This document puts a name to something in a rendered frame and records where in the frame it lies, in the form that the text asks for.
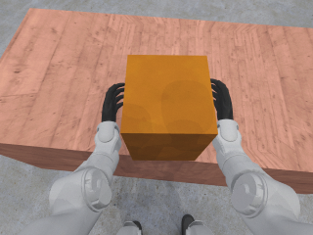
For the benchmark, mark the left robot hand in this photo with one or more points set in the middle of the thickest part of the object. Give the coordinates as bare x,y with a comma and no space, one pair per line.
110,105

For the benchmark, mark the robot right foot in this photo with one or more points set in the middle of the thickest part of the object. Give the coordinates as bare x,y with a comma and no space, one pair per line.
187,219

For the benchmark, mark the right robot forearm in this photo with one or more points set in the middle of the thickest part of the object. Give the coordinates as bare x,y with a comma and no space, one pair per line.
230,156

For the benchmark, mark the right robot shin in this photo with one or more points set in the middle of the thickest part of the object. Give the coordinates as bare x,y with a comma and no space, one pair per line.
196,222

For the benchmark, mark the left robot forearm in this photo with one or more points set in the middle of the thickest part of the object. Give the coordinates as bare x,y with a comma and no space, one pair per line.
105,156

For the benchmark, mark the right robot hand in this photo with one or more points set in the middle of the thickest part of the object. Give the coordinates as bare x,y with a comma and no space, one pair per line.
223,102

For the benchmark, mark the robot right upper arm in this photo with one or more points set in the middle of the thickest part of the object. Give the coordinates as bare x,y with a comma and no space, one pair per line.
268,206

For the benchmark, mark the robot left upper arm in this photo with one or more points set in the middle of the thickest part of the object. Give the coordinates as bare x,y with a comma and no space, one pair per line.
76,201

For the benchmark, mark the pedestal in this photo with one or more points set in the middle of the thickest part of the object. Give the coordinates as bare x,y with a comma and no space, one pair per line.
59,65

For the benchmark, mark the carton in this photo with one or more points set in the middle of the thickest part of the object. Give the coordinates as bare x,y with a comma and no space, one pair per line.
168,110

